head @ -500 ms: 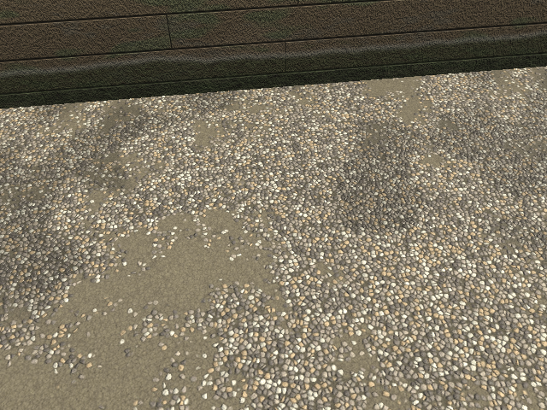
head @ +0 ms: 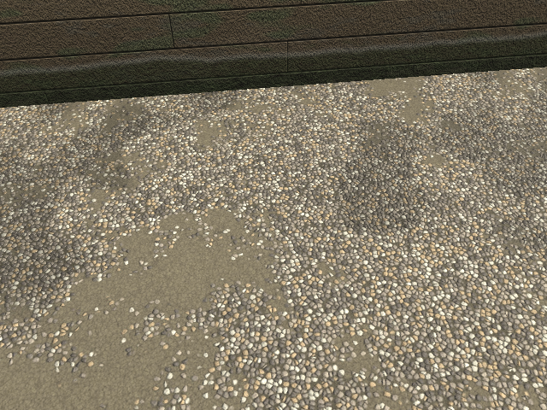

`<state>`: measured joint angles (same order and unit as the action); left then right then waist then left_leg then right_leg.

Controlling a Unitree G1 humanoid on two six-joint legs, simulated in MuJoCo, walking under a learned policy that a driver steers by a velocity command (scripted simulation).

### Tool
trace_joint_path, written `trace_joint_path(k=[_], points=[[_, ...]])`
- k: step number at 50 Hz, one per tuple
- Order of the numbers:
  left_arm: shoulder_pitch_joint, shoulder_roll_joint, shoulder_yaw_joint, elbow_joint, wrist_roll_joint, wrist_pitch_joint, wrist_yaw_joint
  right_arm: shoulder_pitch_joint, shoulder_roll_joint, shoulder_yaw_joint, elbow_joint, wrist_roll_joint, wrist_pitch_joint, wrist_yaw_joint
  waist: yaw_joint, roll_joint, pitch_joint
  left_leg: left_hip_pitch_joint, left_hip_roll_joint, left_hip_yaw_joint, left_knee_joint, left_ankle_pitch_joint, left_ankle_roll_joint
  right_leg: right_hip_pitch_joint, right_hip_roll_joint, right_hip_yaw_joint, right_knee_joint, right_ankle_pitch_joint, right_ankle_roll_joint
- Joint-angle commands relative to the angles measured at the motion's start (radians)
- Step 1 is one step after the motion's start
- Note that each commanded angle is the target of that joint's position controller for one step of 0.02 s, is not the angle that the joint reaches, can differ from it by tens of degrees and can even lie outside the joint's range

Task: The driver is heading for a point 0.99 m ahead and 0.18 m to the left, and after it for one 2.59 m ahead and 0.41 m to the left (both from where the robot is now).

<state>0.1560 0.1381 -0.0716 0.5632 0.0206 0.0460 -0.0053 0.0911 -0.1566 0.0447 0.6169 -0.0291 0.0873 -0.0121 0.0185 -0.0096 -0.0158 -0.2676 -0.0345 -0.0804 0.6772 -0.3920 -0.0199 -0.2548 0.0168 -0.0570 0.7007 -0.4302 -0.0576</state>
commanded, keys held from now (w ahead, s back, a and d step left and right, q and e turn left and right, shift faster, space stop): w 0.20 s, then no key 0.80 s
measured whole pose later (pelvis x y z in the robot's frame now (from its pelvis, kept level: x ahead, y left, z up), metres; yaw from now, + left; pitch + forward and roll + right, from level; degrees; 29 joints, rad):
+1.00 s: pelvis -0.01 -0.01 +0.02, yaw +0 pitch +0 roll +0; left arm 0.19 0.17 -0.04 0.64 0.01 0.07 0.01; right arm 0.16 -0.19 0.03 0.69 -0.02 0.09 -0.02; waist 0.01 0.01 -0.01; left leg -0.23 0.00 -0.09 0.51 -0.29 -0.04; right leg -0.21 0.05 -0.06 0.50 -0.30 -0.07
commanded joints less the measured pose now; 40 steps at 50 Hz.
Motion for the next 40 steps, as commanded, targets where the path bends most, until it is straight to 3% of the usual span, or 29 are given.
trace_joint_path(k=[1,2,3,4,5,6,7,8,10,11,13,14,15,18,22,29,40], points=[[-0.027,0.060,0.018,-0.078,-0.003,-0.019,0.006,-0.060,-0.063,-0.019,-0.077,0.000,-0.020,-0.004,-0.001,-0.007,-0.123,0.096,0.011,-0.015,-0.051,0.208,0.032,-0.019,-0.076,0.094,-0.152,0.261,-0.011],[-0.051,0.064,0.019,-0.083,-0.008,-0.017,0.010,-0.071,-0.057,-0.016,-0.081,0.001,-0.023,-0.003,-0.008,-0.015,-0.067,0.071,0.006,-0.012,-0.060,0.182,0.030,-0.040,-0.079,0.104,-0.169,0.238,-0.013],[-0.118,0.058,0.016,-0.111,0.003,-0.020,-0.002,-0.126,-0.070,-0.016,-0.107,0.000,-0.015,-0.001,0.003,-0.012,-0.007,0.019,0.022,-0.023,-0.053,0.365,0.029,-0.059,-0.074,0.069,-0.119,0.391,-0.010],[-0.092,0.052,0.017,-0.104,0.011,-0.023,-0.006,-0.116,-0.076,-0.021,-0.102,-0.003,-0.013,-0.001,0.012,-0.001,-0.062,0.044,0.026,-0.028,-0.043,0.394,0.033,-0.032,-0.073,0.062,-0.106,0.412,-0.008],[-0.026,0.061,0.019,-0.077,-0.004,-0.021,0.007,-0.062,-0.064,-0.020,-0.077,0.000,-0.021,-0.005,-0.001,-0.002,-0.127,0.098,0.010,-0.015,-0.050,0.209,0.033,-0.014,-0.077,0.092,-0.150,0.264,-0.010],[-0.053,0.065,0.019,-0.083,-0.009,-0.017,0.011,-0.074,-0.057,-0.016,-0.082,0.001,-0.023,-0.004,-0.008,-0.014,-0.065,0.069,0.006,-0.011,-0.059,0.182,0.030,-0.042,-0.080,0.102,-0.168,0.239,-0.013],[-0.064,0.066,0.019,-0.088,-0.009,-0.015,0.013,-0.079,-0.056,-0.015,-0.081,0.000,-0.024,-0.003,-0.009,-0.018,-0.049,0.061,0.005,-0.013,-0.063,0.169,0.030,-0.044,-0.083,0.108,-0.175,0.230,-0.016],[-0.123,0.059,0.016,-0.114,0.002,-0.017,-0.002,-0.129,-0.072,-0.017,-0.107,0.001,-0.015,0.000,0.003,-0.012,0.005,0.013,0.020,-0.023,-0.053,0.363,0.029,-0.060,-0.076,0.069,-0.121,0.392,-0.011],[-0.076,0.051,0.016,-0.099,0.013,-0.023,-0.008,-0.108,-0.075,-0.020,-0.101,-0.004,-0.011,-0.001,0.014,-0.003,-0.074,0.050,0.027,-0.027,-0.037,0.412,0.033,-0.032,-0.071,0.055,-0.099,0.419,-0.005],[-0.006,0.059,0.018,-0.069,-0.003,-0.023,0.007,-0.042,-0.062,-0.019,-0.070,-0.001,-0.021,-0.006,-0.001,0.002,-0.151,0.109,0.013,-0.022,-0.060,0.204,0.034,-0.002,-0.078,0.091,-0.151,0.257,-0.009],[-0.039,0.059,0.014,-0.072,-0.009,-0.017,0.013,-0.055,-0.053,-0.014,-0.065,0.001,-0.022,-0.003,-0.012,-0.001,-0.037,0.074,0.014,-0.035,-0.106,0.132,0.034,-0.047,-0.088,0.112,-0.200,0.199,-0.016],[-0.102,0.052,0.009,-0.100,0.005,-0.019,0.000,-0.111,-0.067,-0.014,-0.093,0.001,-0.012,0.001,-0.001,0.001,0.037,0.014,0.032,-0.052,-0.105,0.323,0.034,-0.064,-0.082,0.078,-0.162,0.353,-0.011],[-0.067,0.036,0.004,-0.087,0.014,-0.021,-0.006,-0.100,-0.059,-0.011,-0.085,-0.004,-0.007,0.002,0.008,0.005,-0.019,0.043,0.044,-0.066,-0.123,0.351,0.035,-0.032,-0.086,0.077,-0.175,0.364,-0.005],[-0.026,0.035,0.001,-0.051,0.018,-0.032,-0.010,-0.084,-0.051,-0.004,-0.064,-0.006,-0.008,0.000,0.007,0.015,-0.047,0.091,0.067,-0.090,-0.204,0.381,0.027,0.023,-0.099,0.096,-0.249,0.395,0.004],[0.001,0.063,0.012,-0.016,0.007,-0.037,-0.012,-0.042,-0.072,-0.015,-0.027,-0.004,-0.005,-0.001,-0.004,-0.001,-0.056,0.142,0.078,-0.092,-0.265,0.376,0.027,0.079,-0.110,0.113,-0.315,0.479,-0.005],[0.014,0.075,0.026,0.015,-0.006,-0.035,-0.018,-0.016,-0.075,-0.025,-0.001,0.007,-0.006,0.000,-0.005,-0.008,-0.075,0.149,0.089,-0.077,-0.304,0.376,0.021,0.142,-0.118,0.119,-0.362,0.554,-0.020],[0.025,0.096,0.041,0.018,-0.004,-0.015,-0.014,0.009,-0.095,-0.032,-0.003,0.006,-0.003,-0.002,0.001,-0.001,-0.068,0.089,0.087,-0.061,-0.291,0.351,0.016,0.159,-0.120,0.117,-0.341,0.580,-0.034]])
